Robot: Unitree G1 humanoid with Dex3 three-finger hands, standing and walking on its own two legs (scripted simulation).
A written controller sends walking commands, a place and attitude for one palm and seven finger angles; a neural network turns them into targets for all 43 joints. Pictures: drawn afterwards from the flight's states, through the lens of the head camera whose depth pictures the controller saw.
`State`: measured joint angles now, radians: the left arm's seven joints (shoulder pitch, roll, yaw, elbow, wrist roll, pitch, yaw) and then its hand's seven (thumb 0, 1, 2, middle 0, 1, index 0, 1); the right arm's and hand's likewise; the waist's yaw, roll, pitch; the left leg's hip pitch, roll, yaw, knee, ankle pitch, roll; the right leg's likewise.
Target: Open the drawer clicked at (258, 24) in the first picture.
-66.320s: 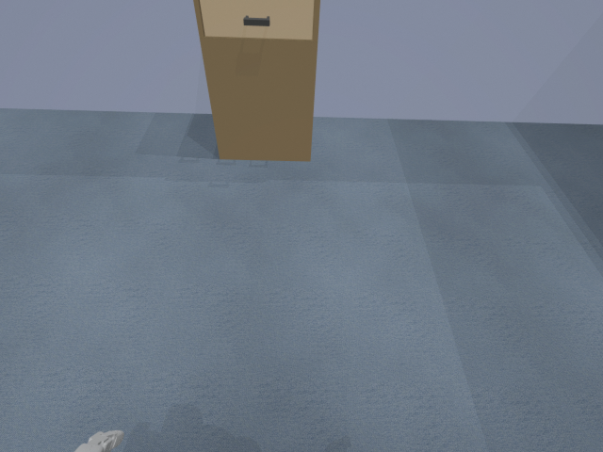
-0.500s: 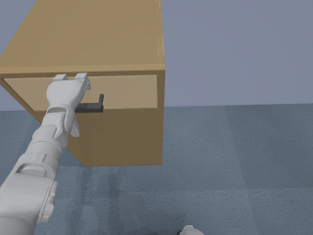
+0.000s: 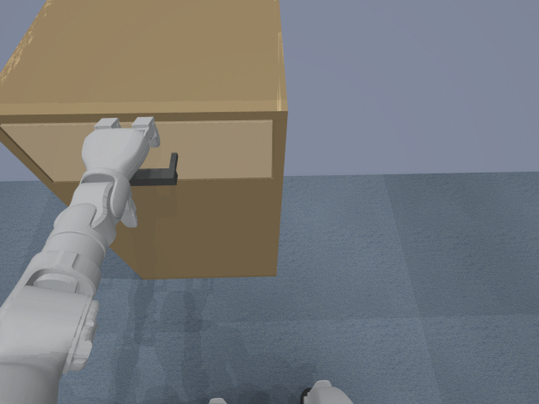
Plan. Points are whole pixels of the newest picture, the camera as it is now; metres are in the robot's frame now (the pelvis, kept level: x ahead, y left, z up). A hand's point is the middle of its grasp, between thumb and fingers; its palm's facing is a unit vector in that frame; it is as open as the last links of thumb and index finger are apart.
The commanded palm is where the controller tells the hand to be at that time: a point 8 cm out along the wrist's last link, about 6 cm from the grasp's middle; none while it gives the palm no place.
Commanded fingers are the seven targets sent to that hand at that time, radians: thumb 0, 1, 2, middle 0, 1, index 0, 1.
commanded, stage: re-aim the fingers above the handle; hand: left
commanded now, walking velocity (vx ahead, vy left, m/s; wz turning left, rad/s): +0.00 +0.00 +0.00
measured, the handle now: (149, 167) +0.52 +0.21 -0.02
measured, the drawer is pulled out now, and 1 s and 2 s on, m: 0.00 0.00 0.00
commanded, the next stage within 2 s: lower the fingers behind the handle in 1.04 s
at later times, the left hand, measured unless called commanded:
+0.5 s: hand (139, 167) +0.47 +0.20 +0.04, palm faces -0.03 -0.01 -1.00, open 13.7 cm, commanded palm +0.45 +0.20 +0.10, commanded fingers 0.00 -0.50 0.30 -0.30 -1.20 -0.30 -1.20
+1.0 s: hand (139, 169) +0.47 +0.20 +0.04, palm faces -0.03 +0.00 -1.00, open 13.7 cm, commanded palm +0.45 +0.20 +0.10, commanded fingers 0.00 -0.50 0.30 -0.30 -1.20 -0.30 -1.20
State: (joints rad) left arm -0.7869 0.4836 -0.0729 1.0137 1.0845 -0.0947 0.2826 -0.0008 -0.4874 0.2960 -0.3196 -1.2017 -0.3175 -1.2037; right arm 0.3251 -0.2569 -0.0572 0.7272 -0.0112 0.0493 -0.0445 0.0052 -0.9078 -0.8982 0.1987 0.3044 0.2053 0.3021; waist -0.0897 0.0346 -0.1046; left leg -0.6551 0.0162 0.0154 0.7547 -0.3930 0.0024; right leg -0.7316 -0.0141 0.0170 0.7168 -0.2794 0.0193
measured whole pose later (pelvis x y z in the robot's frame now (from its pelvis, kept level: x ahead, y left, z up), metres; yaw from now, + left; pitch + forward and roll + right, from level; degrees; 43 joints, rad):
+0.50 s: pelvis +0.01 +0.00 +0.00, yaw +0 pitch +16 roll +0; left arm -0.76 0.42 -0.09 0.98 1.08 -0.04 0.32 0.00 -0.49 0.30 -0.33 -1.21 -0.35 -1.21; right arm 0.31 -0.24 -0.05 0.72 -0.02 0.06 -0.02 0.00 -0.91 -0.90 0.20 0.30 0.21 0.30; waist -0.08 0.05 -0.12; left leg -0.61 0.02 0.02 0.73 -0.40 0.00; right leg -0.69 -0.01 0.02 0.70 -0.29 0.02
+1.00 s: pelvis +0.01 -0.01 +0.00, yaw +0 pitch +16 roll +0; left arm -0.75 0.43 -0.08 0.98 1.09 -0.05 0.33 0.00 -0.49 0.30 -0.32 -1.20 -0.34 -1.22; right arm 0.31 -0.26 -0.06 0.73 -0.01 0.06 -0.03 0.01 -0.91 -0.90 0.20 0.30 0.20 0.30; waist -0.08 0.04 -0.11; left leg -0.61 0.02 0.01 0.73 -0.40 -0.01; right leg -0.69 -0.01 0.01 0.70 -0.29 0.01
